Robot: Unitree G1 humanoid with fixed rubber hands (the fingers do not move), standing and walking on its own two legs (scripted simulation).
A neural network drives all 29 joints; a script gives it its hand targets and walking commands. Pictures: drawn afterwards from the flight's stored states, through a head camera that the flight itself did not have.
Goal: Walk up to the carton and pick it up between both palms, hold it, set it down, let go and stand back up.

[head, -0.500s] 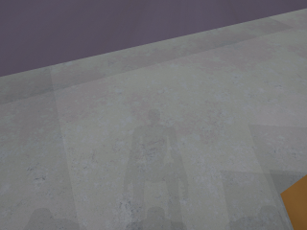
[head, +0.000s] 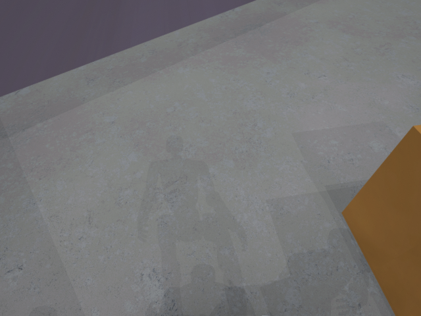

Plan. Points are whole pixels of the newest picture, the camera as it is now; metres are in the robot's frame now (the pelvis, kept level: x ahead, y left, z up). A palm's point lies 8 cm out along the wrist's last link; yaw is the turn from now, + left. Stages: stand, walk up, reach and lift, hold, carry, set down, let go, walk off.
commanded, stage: walk up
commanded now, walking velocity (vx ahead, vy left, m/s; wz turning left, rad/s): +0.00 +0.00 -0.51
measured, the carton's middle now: out of the picture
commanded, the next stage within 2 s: none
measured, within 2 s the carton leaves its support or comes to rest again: neither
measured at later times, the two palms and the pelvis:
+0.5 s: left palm out of the picture +0.08 +0.24 -0.13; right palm out of the picture +0.05 -0.29 -0.11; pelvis +0.01 -0.01 +0.01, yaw -14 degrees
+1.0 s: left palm (141, 293) +0.20 +0.17 -0.13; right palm out of the picture -0.14 -0.22 -0.12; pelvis -0.01 +0.01 +0.01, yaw -30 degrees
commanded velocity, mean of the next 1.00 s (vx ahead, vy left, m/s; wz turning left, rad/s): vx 0.00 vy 0.00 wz -0.50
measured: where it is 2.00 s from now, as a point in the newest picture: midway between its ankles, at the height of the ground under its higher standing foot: outside the picture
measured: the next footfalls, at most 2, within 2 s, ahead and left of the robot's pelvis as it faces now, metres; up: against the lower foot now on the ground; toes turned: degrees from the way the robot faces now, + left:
right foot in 0.06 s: +0.04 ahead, -0.14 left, +0.00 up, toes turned -9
left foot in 0.54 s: +0.06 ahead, +0.09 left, +0.00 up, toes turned -12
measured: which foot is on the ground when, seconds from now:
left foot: down 0.00-0.06, up 0.08-0.52, down 0.54-1.00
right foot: up 0.00-0.04, down 0.06-0.54, up 0.56-1.00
